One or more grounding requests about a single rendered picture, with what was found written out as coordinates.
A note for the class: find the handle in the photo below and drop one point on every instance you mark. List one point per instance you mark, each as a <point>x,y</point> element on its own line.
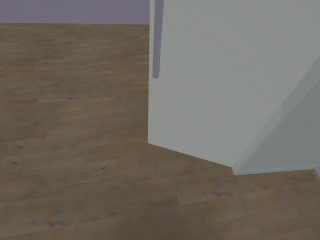
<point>158,23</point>

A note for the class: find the fridge door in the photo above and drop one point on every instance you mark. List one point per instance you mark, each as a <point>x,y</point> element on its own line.
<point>226,66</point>

